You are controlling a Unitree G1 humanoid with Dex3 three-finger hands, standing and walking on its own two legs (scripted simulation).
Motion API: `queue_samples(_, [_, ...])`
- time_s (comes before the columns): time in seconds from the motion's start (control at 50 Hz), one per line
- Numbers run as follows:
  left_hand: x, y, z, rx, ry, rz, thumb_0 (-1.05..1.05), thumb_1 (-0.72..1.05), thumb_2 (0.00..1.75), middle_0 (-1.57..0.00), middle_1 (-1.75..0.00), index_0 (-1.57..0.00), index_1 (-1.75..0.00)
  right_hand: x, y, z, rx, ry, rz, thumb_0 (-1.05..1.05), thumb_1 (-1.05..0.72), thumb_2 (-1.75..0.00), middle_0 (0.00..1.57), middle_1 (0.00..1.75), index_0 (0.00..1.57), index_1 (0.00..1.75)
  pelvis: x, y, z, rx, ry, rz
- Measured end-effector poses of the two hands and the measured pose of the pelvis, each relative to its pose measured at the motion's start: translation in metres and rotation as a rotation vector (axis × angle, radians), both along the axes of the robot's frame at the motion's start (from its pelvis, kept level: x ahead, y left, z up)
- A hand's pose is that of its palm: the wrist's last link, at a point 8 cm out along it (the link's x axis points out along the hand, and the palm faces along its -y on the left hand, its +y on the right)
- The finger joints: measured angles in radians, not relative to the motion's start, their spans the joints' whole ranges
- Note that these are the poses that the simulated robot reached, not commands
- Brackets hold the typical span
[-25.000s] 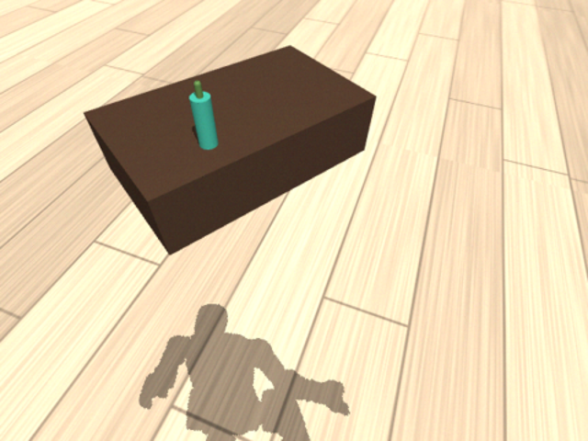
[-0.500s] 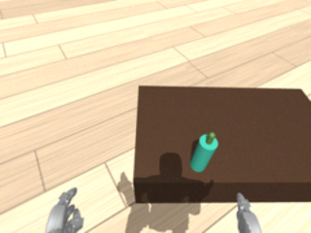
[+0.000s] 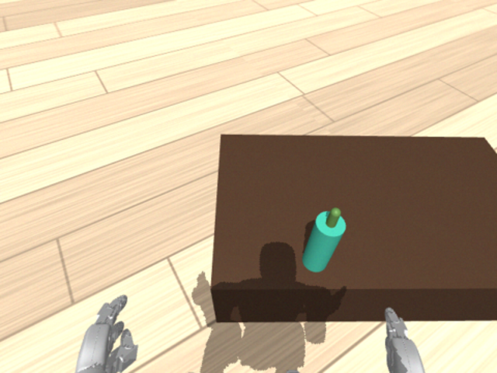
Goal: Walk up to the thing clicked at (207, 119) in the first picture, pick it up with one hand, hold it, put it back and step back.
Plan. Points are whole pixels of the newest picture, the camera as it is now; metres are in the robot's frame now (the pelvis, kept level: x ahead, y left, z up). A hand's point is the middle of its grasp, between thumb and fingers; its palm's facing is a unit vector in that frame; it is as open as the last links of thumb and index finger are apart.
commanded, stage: home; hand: right
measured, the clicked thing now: (324, 238) +0.50 -0.21 -0.26
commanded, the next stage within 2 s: stand in 0.98 s
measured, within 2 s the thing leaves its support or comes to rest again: neither
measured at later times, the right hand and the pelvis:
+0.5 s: hand (361, 359) +0.17 -0.18 -0.06, palm faces +0.12 +0.96 -0.27, open 17.6 cm; pelvis +0.00 +0.00 +0.00, yaw +0 degrees
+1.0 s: hand (359, 358) +0.18 -0.18 -0.06, palm faces +0.12 +0.96 -0.27, open 17.5 cm; pelvis +0.01 +0.00 +0.00, yaw +0 degrees
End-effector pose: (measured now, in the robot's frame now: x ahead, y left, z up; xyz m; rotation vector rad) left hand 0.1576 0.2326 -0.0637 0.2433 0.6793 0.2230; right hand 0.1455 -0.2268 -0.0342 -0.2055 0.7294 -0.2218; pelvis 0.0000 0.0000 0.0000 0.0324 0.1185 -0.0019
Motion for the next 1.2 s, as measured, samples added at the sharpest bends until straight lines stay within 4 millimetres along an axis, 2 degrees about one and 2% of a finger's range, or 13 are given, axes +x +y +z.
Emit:
queue_samples(0.28, [0.004,-0.002,-0.001,0.001,-0.006,0.005,0.01,0.89,0.9,-0.2,-0.3,-0.2,-0.3,0.007,0.0,0.002,-0.002,-0.004,0.002,-0.01,0.56,-0.04,0.05,0.04,0.05,0.05,0.005,-0.002,-0.001,0.001,0.007,0.0])
queue_samples(0.6, [0.0,0.006,-0.005,0.006,0.007,0.015,0.01,0.89,0.9,-0.2,-0.31,-0.2,-0.3,0.006,0.004,0.001,-0.007,0.013,0.005,-0.01,0.57,-0.04,0.05,0.04,0.05,0.05,0.005,0.003,-0.002,-0.002,0.012,0.0])
queue_samples(1.1, [0.006,0.007,-0.004,0.016,0.0,0.02,0.01,0.89,0.91,-0.2,-0.31,-0.2,-0.3,0.008,0.003,0.001,-0.008,0.02,0.002,-0.01,0.56,-0.04,0.05,0.04,0.05,0.05,0.009,0.003,-0.003,-0.002,0.019,-0.001])
queue_samples(1.2, [0.005,0.005,-0.004,0.013,-0.002,0.018,0.01,0.9,0.9,-0.2,-0.31,-0.2,-0.3,0.009,0.002,0.001,-0.011,0.018,0.002,-0.01,0.48,-0.12,0.1,0.11,0.1,0.11,0.009,0.002,-0.003,-0.001,0.016,-0.002])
